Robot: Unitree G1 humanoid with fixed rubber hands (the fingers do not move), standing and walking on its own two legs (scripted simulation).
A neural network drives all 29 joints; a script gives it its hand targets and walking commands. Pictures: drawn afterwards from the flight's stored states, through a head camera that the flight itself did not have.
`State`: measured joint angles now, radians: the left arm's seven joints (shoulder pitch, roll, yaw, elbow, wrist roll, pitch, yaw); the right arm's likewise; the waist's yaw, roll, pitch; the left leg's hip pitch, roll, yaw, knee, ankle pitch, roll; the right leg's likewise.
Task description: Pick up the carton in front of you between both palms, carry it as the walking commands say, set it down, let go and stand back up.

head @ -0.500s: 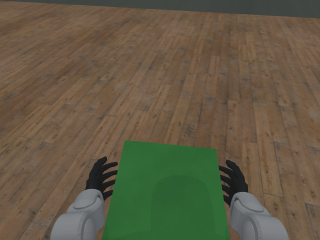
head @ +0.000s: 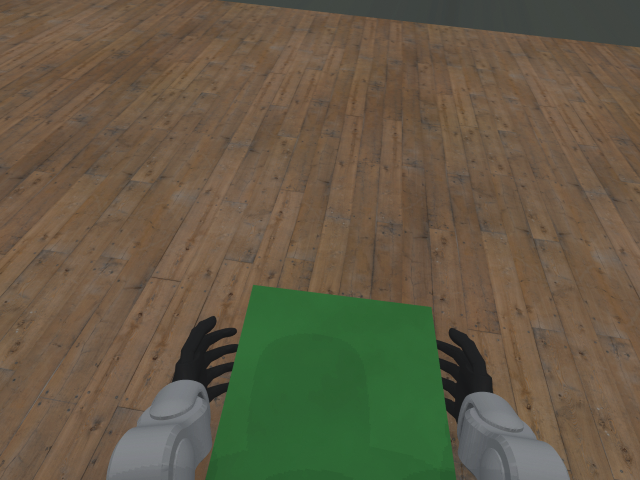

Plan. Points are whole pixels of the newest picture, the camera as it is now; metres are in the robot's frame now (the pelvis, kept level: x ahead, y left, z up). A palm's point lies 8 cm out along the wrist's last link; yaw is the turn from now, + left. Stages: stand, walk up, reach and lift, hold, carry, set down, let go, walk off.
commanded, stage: carry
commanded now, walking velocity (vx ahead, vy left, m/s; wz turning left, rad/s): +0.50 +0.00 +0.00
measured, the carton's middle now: (324, 421) +0.22 +0.00 -0.02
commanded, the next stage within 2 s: none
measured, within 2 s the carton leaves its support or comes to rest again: neither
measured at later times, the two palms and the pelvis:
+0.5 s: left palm (251, 181) +0.55 +0.12 +0.09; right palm (429, 184) +0.58 -0.18 +0.07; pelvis +0.34 -0.05 +0.00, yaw +4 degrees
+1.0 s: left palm (246, 93) +0.91 +0.17 +0.06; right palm (376, 100) +0.90 -0.13 +0.06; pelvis +0.68 +0.03 +0.00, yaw +0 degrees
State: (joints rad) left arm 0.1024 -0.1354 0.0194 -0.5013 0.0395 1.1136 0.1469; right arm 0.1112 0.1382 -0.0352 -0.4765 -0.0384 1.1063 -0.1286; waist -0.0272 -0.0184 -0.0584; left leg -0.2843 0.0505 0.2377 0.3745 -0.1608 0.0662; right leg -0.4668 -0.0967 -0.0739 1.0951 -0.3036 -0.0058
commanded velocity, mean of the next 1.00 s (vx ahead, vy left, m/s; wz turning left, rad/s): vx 0.50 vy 0.00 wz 0.00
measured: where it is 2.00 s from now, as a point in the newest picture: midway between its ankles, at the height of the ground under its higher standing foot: (306, 266)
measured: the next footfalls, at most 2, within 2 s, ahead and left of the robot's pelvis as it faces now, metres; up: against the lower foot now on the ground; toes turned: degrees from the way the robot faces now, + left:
right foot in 0.32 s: +0.41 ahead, -0.13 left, +0.00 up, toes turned -9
left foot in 0.82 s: +0.75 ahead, +0.11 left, +0.00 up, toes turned +14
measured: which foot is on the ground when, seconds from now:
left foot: down 0.00-0.34, up 0.36-0.80, down 0.82-1.00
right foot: up 0.00-0.30, down 0.32-0.86, up 0.88-1.00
